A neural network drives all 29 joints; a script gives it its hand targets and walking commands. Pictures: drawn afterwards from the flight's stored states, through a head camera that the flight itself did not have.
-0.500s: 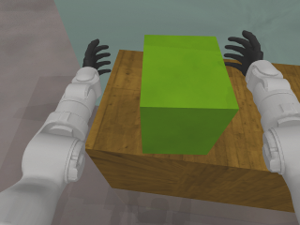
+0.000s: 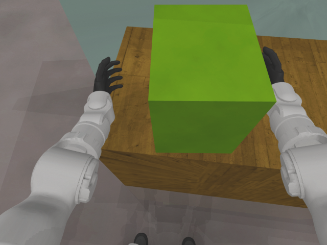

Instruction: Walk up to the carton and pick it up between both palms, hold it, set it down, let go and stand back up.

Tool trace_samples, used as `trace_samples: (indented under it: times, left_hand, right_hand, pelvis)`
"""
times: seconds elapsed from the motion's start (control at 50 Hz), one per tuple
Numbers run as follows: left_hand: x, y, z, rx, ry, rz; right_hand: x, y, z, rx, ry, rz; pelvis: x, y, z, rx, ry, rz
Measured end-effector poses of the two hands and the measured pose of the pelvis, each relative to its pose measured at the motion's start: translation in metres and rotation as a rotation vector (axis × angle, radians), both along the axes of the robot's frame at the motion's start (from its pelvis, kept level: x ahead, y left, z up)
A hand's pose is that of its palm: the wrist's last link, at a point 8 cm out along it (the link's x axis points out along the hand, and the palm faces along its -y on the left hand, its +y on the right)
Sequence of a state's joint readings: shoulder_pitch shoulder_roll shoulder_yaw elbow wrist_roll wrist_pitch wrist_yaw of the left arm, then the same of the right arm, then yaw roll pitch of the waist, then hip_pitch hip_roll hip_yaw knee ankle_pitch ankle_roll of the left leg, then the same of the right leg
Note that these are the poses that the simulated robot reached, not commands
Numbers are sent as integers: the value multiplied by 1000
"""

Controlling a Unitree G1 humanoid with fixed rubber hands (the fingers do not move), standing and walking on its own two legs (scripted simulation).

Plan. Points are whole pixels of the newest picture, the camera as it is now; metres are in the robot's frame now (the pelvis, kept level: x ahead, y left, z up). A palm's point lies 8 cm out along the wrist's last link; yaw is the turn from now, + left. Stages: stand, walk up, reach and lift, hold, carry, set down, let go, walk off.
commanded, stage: reach and lift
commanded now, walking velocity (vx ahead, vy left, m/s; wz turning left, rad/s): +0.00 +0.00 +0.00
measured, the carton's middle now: (196, 86) +0.54 -0.03 +0.01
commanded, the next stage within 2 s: none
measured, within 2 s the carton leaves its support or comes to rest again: neither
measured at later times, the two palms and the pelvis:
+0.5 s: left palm (127, 94) +0.48 +0.15 +0.03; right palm (261, 89) +0.52 -0.19 +0.04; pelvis +0.01 +0.00 +0.00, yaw -2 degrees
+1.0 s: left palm (125, 98) +0.47 +0.15 +0.03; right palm (254, 94) +0.50 -0.17 +0.04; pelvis +0.03 +0.00 +0.02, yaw -1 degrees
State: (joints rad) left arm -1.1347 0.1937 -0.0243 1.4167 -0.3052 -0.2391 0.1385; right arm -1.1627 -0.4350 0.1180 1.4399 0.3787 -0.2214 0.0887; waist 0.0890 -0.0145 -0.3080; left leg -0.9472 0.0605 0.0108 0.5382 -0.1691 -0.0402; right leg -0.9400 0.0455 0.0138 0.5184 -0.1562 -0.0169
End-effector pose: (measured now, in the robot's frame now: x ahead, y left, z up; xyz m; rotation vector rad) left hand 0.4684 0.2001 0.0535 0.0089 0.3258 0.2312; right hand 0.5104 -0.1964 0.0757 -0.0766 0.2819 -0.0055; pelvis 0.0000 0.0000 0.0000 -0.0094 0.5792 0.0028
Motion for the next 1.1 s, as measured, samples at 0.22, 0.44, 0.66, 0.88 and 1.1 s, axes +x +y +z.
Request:
trace_samples:
  times: [0.22,0.44,0.66,0.88,1.1]
  left_hand:
    - [4,-15,-28,-6,-5,-21]
    - [10,-42,-27,-21,-43,-70]
    - [10,-59,-24,-36,-37,-60]
    - [-1,-52,-25,-31,-50,-34]
    - [-1,-52,-26,-44,-53,-34]
  right_hand:
    - [8,0,-33,6,-26,5]
    - [8,3,-38,14,-40,-16]
    - [0,17,-38,24,-34,-37]
    - [-9,25,-37,-15,-51,-17]
    - [-10,26,-36,-53,-56,-11]
  pelvis:
    - [5,1,-6,5,56,-17]
    - [8,3,-5,5,56,-30]
    - [11,2,4,12,8,-41]
    - [21,-1,15,14,-75,-21]
    - [36,0,19,12,-111,-17]
